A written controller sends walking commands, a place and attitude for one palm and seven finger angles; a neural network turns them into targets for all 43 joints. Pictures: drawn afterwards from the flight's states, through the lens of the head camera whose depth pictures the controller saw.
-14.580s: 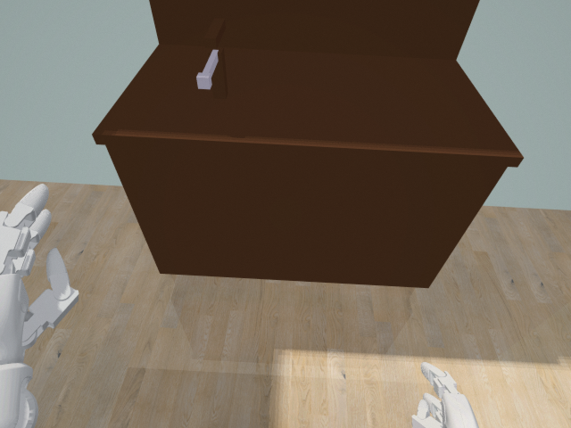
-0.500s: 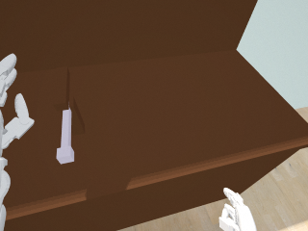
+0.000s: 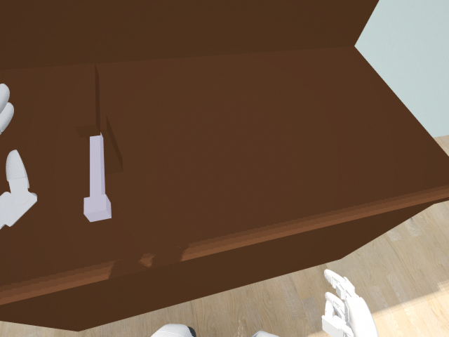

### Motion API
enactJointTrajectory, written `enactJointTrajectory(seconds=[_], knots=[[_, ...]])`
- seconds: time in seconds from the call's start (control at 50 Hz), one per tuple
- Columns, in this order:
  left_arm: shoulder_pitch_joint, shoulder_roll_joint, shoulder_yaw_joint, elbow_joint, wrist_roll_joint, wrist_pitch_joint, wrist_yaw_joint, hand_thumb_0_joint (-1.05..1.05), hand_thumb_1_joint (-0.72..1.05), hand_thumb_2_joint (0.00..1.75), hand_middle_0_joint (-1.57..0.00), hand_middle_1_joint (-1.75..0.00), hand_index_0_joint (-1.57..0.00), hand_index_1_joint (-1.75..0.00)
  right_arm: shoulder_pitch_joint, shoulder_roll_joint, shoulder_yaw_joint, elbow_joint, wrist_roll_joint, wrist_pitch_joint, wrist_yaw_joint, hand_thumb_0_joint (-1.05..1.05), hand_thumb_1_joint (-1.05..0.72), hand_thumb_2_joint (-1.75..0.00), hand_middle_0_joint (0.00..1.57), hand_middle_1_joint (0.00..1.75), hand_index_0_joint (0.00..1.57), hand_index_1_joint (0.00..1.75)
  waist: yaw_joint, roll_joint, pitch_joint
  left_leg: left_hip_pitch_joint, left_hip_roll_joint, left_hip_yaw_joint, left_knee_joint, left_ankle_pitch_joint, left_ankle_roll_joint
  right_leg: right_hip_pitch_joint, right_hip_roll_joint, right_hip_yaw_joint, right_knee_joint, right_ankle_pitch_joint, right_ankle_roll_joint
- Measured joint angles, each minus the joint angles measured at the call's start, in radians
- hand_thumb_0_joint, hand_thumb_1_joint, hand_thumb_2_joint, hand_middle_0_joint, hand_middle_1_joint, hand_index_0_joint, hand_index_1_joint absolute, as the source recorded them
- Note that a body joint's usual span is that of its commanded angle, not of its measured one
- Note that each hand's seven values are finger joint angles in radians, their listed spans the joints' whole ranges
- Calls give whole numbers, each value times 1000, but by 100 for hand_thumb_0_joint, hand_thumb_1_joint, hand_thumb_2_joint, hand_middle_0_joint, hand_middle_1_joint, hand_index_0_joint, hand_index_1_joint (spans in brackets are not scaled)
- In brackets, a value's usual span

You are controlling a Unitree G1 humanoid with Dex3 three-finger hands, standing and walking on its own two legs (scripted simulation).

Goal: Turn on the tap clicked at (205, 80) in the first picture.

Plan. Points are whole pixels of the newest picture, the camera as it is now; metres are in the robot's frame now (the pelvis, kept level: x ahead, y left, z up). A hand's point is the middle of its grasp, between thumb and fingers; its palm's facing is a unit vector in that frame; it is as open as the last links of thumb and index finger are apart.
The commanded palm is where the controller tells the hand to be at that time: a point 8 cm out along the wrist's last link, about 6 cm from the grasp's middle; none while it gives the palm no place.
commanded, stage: shuffle to correct the standing spot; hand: left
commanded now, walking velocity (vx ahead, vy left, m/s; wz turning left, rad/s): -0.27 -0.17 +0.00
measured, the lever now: (98, 208) +0.25 +0.22 +0.10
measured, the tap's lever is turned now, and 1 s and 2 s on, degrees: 0 0 0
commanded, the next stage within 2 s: none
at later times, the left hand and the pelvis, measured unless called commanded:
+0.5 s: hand out of the picture +0.09 +0.22 +0.15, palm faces +0.38 -0.85 -0.37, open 7.4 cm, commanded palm +0.03 +0.23 +0.18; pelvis -0.12 -0.05 -0.02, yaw +1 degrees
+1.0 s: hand out of the picture -0.03 +0.13 +0.17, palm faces +0.32 -0.85 -0.42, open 7.4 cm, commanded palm -0.08 +0.17 +0.18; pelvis -0.24 -0.11 -0.03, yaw +0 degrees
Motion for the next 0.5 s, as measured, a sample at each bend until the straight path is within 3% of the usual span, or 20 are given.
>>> enactJointTrajectory(seconds=[0.08,0.12,0.26,0.34,0.38,0.42,0.46,0.5], knots=[[-34,-13,-9,-8,17,-1,-19,1,89,90,-21,-30,-21,-30,-36,43,4,-36,-7,8,13,1,-91,-89,20,30,20,29,11,6,-2,-23,16,13,-9,27,-11,9,5,-12,15,-36,2],[-50,-11,-3,-1,17,3,-31,1,89,90,-21,-30,-21,-30,-53,57,10,-58,-8,17,14,1,-91,-89,20,30,20,30,9,18,3,-53,34,11,16,31,-22,26,16,-27,-44,43,-5],[20,-10,3,-66,-40,17,-72,1,89,89,-21,-30,-21,-30,-61,40,-3,-90,19,32,8,1,-90,-89,20,30,20,30,-34,84,46,-148,107,-52,116,37,-61,-13,93,-91,-47,106,-68],[88,0,-6,-123,-79,45,-73,1,89,89,-22,-30,-22,-30,-33,18,-50,-28,29,60,-13,1,-91,-89,20,30,20,30,-49,74,35,-186,99,-52,325,-148,-67,-38,81,-117,-2,100,-84],[102,7,4,-126,-87,74,-66,1,88,89,-22,-30,-22,-30,-13,15,-61,8,32,82,-28,1,-91,-89,20,30,20,30,-47,46,11,-138,104,-30,323,-178,-66,-59,63,-118,17,102,-82],[95,16,22,-113,-87,91,-55,1,88,89,-22,-30,-22,-30,12,13,-63,22,34,83,-45,1,-91,-89,20,30,20,29,-47,15,-6,-71,111,-6,201,-132,-61,-95,39,-117,56,96,-76],[66,12,37,-71,-77,98,-37,1,88,89,-22,-30,-22,-30,21,26,-64,26,29,72,-59,2,-91,-90,20,30,20,29,-25,-27,16,-60,91,21,170,-76,-63,-128,22,-81,130,5,-40],[44,-10,41,-29,-56,112,-25,1,89,89,-22,-30,-22,-30,35,34,-62,15,10,53,-57,2,-91,-90,20,30,20,29,-17,-16,20,-64,106,23,150,-48,-69,-166,35,-53,275,-81,-6]])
